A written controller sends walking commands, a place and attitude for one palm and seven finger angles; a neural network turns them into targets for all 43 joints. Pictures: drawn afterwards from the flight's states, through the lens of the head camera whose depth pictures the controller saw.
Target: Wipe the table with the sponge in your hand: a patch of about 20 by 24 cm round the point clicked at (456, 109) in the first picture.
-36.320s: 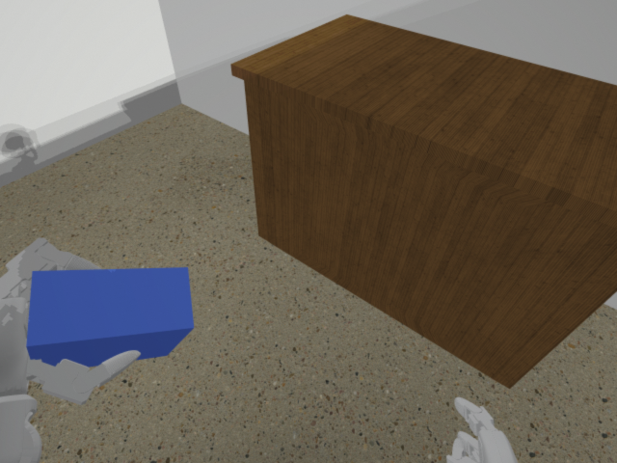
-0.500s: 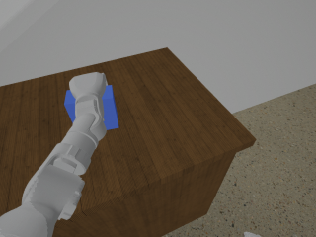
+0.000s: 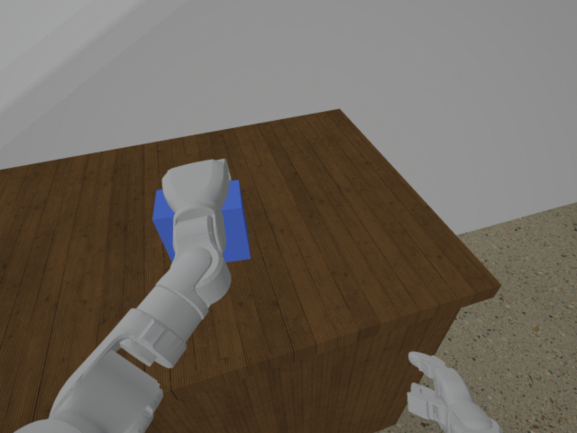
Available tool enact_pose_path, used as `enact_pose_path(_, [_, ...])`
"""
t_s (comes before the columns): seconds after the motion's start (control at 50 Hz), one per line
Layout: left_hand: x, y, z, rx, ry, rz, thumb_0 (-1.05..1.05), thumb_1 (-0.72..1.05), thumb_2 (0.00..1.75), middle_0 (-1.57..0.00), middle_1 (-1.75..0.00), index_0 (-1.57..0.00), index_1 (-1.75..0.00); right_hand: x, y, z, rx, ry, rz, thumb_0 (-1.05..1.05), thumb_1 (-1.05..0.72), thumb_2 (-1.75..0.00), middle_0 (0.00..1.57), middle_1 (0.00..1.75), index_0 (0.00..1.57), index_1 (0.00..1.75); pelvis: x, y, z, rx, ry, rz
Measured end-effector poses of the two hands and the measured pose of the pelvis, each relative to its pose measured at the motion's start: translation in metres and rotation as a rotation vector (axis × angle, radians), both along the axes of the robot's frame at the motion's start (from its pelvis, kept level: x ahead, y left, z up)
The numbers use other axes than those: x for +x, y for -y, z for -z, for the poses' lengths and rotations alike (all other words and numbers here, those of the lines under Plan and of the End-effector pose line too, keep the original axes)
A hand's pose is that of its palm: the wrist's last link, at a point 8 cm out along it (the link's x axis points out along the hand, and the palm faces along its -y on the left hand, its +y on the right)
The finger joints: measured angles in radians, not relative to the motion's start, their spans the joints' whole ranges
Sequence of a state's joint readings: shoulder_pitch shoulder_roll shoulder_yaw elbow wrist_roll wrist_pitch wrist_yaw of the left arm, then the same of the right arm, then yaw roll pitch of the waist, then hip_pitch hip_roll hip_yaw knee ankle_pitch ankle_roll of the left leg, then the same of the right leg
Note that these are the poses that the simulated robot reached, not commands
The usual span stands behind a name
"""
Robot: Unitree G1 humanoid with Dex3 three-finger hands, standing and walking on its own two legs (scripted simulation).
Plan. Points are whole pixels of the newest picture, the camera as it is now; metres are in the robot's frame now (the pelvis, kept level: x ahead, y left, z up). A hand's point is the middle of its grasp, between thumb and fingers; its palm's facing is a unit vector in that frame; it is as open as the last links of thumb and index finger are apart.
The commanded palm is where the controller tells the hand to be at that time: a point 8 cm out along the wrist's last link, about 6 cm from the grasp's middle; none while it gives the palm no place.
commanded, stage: wipe back along the third lane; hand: left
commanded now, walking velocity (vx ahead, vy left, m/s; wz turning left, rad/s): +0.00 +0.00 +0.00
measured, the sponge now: (208, 235) +0.39 +0.18 +0.08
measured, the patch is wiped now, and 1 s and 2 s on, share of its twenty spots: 1.00 1.00 1.00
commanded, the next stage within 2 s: slide back across to the middle lane in 0.84 s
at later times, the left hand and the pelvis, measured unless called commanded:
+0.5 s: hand (215, 244) +0.32 +0.14 +0.14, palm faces +0.17 -0.12 -0.98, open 10.4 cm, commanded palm +0.27 +0.13 +0.15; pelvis -0.02 -0.03 +0.00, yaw -1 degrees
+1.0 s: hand (220, 268) +0.28 +0.12 +0.13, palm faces +0.19 -0.15 -0.97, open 10.4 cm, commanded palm +0.23 +0.13 +0.16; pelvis -0.03 -0.05 +0.00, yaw -2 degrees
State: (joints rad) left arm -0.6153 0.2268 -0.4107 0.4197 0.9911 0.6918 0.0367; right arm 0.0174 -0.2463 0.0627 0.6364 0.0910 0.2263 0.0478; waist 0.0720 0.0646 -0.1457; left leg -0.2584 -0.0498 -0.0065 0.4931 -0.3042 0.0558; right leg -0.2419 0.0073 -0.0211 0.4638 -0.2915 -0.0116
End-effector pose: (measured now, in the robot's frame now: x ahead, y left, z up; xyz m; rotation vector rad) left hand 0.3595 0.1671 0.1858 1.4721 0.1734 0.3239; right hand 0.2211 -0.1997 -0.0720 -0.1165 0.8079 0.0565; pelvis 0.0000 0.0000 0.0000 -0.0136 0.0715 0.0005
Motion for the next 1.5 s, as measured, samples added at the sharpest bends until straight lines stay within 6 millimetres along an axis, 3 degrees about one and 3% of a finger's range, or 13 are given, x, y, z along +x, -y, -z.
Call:
enact_pose_path(0.3, [-0.038, 0.013, -0.001, -0.034, 0.040, 0.030, 0.00, -0.51, 1.06, -0.63, -1.39, -0.68, -1.37, -0.012, 0.016, 0.005, 0.029, 0.001, 0.000, 0.01, -0.91, -0.90, 0.20, 0.30, 0.20, 0.30, -0.007, 0.014, 0.001, 0.007, 0.033, 0.011])
enact_pose_path(0.62, [-0.083, 0.031, 0.000, -0.055, 0.075, 0.053, 0.00, -0.51, 1.06, -0.62, -1.40, -0.68, -1.36, -0.029, 0.041, -0.003, 0.034, 0.050, 0.029, 0.02, -0.91, -0.90, 0.20, 0.30, 0.20, 0.30, -0.027, 0.033, 0.001, 0.018, 0.075, 0.024])
enact_pose_path(0.96, [-0.108, 0.041, 0.002, -0.069, 0.090, 0.061, 0.00, -0.50, 1.06, -0.61, -1.41, -0.68, -1.36, -0.038, 0.061, -0.002, 0.037, 0.080, 0.051, 0.02, -0.91, -0.90, 0.20, 0.30, 0.20, 0.30, -0.034, 0.047, 0.001, 0.024, 0.095, 0.031])
enact_pose_path(1.22, [-0.111, 0.030, -0.003, -0.139, 0.095, 0.073, 0.00, -0.51, 1.06, -0.63, -1.39, -0.69, -1.35, -0.031, 0.065, -0.004, 0.014, 0.092, 0.067, 0.02, -0.91, -0.90, 0.20, 0.30, 0.20, 0.30, -0.028, 0.049, 0.001, 0.026, 0.098, 0.049])
enact_pose_path(1.5, [-0.137, 0.004, -0.011, -0.195, 0.114, 0.040, -0.01, -0.53, 1.06, -0.65, -1.36, -0.72, -1.32, -0.023, 0.059, -0.009, -0.009, 0.111, 0.047, 0.02, -0.91, -0.90, 0.20, 0.30, 0.20, 0.30, -0.028, 0.047, 0.001, 0.025, 0.113, 0.049])
